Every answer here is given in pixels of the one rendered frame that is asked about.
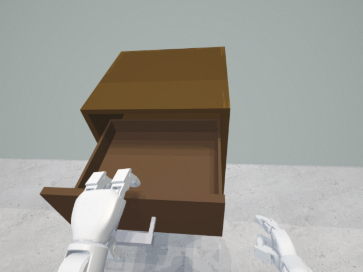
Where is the handle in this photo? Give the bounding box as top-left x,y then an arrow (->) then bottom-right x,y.
112,217 -> 156,248

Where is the left robot forearm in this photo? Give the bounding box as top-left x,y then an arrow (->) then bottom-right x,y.
58,241 -> 108,272

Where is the drawer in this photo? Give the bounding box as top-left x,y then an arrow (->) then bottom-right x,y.
40,119 -> 225,237

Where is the robot left hand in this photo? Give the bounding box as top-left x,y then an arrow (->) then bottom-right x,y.
71,168 -> 141,262

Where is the cabinet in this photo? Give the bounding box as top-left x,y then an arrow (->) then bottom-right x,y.
80,46 -> 230,194

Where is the robot right hand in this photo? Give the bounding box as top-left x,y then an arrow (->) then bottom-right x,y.
254,215 -> 298,269

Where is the right robot forearm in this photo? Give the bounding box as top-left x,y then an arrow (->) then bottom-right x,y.
279,254 -> 313,272

